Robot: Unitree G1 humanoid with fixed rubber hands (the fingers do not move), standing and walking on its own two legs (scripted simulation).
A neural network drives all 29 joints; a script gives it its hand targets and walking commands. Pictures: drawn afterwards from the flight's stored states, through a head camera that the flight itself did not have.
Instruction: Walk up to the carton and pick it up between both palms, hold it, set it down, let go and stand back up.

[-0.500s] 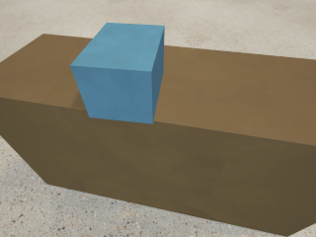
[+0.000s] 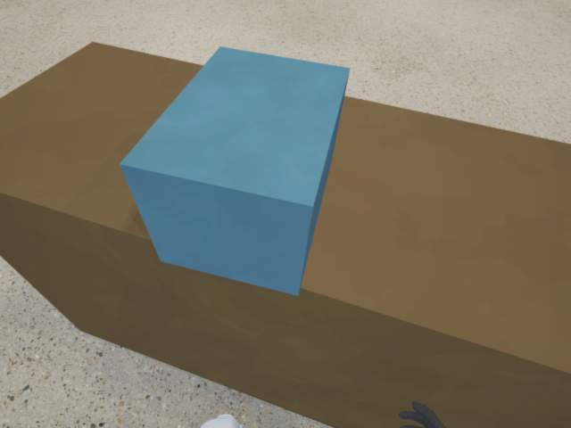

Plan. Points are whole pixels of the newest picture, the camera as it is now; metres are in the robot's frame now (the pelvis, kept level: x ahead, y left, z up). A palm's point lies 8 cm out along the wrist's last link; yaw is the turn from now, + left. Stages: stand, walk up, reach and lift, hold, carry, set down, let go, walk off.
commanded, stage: walk up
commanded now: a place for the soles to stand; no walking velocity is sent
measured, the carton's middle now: (256, 163) +0.46 +0.06 +0.13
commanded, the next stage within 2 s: none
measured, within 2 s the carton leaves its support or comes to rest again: neither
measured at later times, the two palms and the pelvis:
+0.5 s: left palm out of the picture +0.08 +0.24 -0.11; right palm out of the picture +0.04 -0.25 -0.11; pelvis +0.01 +0.00 +0.02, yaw -3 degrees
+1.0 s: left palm out of the picture +0.07 +0.38 -0.13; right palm out of the picture +0.11 -0.18 -0.12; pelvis +0.01 +0.11 +0.00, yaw -9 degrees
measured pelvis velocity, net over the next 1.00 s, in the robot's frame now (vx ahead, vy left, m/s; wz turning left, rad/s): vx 0.01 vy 0.11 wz -0.16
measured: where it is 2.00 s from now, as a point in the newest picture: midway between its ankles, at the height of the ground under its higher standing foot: outside the picture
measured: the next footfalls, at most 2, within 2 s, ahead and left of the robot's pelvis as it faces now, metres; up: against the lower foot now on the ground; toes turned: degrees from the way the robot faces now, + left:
left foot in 1.00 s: +0.09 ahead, +0.31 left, +0.00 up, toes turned -21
right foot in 1.28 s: +0.02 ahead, +0.09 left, +0.00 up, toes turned -14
